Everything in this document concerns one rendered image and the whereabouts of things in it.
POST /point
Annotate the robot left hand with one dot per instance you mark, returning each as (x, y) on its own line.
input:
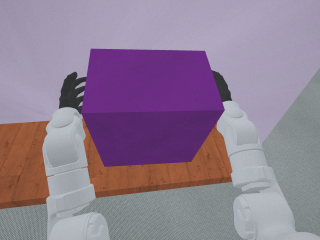
(69, 94)

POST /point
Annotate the robot right hand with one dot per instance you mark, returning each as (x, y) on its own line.
(222, 86)

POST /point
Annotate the carton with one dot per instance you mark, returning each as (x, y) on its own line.
(145, 107)

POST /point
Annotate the right robot upper arm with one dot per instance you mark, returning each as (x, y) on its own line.
(265, 216)

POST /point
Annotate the robot right forearm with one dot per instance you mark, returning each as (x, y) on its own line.
(250, 170)

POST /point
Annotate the table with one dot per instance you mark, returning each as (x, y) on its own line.
(23, 180)

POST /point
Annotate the left robot upper arm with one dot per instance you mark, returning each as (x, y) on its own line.
(89, 226)

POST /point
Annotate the robot left forearm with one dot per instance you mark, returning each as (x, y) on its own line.
(65, 158)

